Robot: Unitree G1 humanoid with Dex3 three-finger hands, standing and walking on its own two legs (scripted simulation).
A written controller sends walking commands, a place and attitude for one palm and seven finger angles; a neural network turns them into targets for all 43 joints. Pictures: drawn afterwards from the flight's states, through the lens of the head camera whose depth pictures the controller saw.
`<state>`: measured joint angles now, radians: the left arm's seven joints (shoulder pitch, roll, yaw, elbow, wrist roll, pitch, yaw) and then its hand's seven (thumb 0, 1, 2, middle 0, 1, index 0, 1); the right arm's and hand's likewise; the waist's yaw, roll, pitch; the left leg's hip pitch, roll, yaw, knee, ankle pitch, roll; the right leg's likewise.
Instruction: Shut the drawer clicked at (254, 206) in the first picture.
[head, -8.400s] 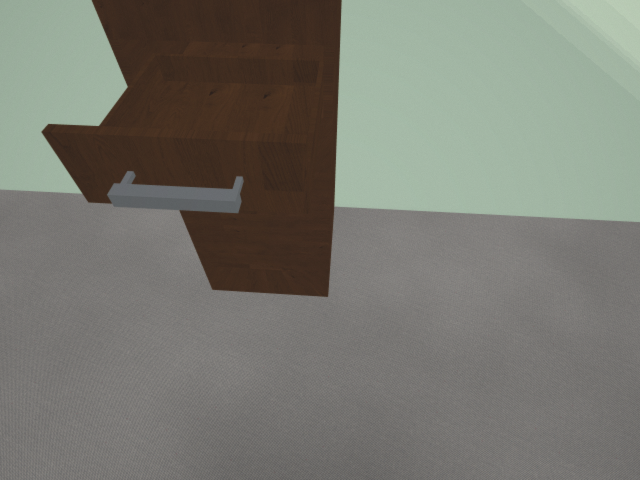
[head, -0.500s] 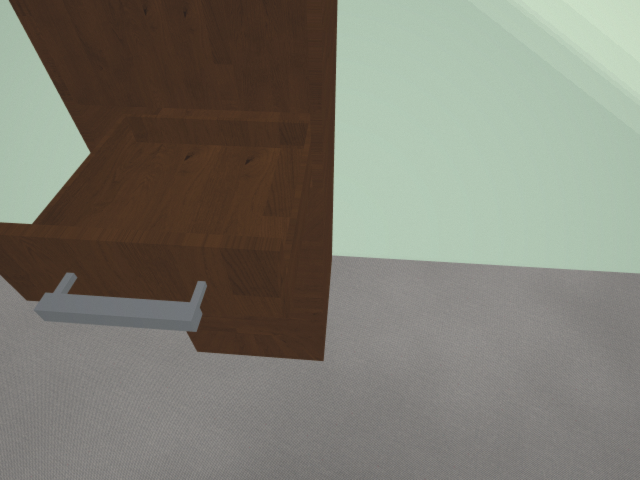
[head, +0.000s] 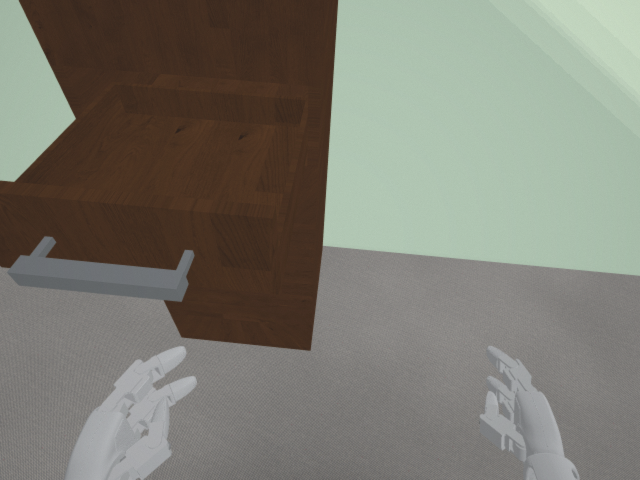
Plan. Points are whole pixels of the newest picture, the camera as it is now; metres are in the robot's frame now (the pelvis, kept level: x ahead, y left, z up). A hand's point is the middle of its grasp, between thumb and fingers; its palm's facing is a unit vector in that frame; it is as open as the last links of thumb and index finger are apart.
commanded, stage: raise the hand and make a fist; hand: left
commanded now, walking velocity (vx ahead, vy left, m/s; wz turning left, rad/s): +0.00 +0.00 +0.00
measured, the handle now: (109, 264) +0.33 +0.28 +0.11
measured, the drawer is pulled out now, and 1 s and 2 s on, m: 0.29 0.29 0.29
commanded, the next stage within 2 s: bring the fist close to the handle in 1.54 s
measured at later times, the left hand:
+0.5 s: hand (89, 398) +0.18 +0.23 +0.10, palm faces +0.07 -0.99 -0.10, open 3.8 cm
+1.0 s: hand (11, 396) +0.15 +0.25 +0.17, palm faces +0.04 -0.99 -0.15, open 3.2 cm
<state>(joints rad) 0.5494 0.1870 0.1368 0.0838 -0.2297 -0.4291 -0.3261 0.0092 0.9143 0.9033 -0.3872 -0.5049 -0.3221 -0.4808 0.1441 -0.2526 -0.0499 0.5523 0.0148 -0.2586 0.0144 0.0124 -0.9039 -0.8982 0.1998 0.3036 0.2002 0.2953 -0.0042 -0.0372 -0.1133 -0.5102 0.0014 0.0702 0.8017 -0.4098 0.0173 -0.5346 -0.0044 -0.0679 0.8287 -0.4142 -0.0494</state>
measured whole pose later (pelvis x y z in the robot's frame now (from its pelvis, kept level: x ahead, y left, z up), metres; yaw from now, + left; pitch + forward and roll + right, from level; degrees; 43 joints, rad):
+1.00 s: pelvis +0.00 +0.03 +0.03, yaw +2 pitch -2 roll -2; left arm 0.50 0.35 0.35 -0.41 -0.36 0.03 -0.39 0.02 0.90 0.90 -1.35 -1.54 -1.35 -1.55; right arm 0.19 -0.22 0.10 0.57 0.07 -0.36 -0.06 0.02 -0.90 -0.90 0.20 0.30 0.20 0.30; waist 0.09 0.05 -0.08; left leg -0.24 -0.01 0.03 0.62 -0.34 0.04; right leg -0.21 0.00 -0.10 0.56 -0.31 -0.02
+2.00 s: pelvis +0.01 +0.01 +0.03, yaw +1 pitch -3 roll -1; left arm 0.42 0.35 0.40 -0.26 -0.37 0.01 -0.42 0.02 0.89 0.90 -1.40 -1.59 -1.40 -1.60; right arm 0.24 -0.26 0.07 0.64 0.06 -0.40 -0.08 0.02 -0.90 -0.90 0.20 0.30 0.20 0.30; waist 0.05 0.05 -0.05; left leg -0.19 0.00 0.04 0.56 -0.32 0.03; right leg -0.18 0.02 -0.09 0.52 -0.29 -0.03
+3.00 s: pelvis +0.00 -0.01 +0.02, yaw +2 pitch +3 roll +0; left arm 0.24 0.32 0.32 0.10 -0.33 -0.20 -0.39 0.02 0.90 0.90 -1.40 -1.60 -1.40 -1.60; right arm 0.25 -0.28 0.04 0.64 0.05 -0.28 -0.07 0.02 -0.90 -0.90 0.20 0.30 0.20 0.30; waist 0.01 0.05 -0.05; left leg -0.39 0.01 0.02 0.69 -0.35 0.01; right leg -0.39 0.02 -0.11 0.67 -0.35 -0.06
